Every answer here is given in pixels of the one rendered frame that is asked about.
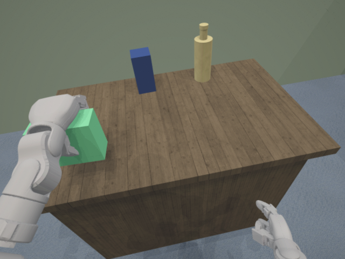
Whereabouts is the sponge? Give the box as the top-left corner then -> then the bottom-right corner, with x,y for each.
23,108 -> 108,166

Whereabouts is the table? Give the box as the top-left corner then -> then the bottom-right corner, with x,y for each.
42,58 -> 341,259

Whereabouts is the robot right hand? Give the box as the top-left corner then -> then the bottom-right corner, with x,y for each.
252,200 -> 293,249

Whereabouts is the robot left forearm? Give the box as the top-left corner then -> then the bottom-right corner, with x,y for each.
0,121 -> 66,248

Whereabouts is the robot right forearm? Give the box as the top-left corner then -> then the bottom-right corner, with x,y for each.
273,238 -> 307,259

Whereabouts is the robot left hand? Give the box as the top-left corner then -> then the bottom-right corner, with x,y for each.
29,94 -> 89,156

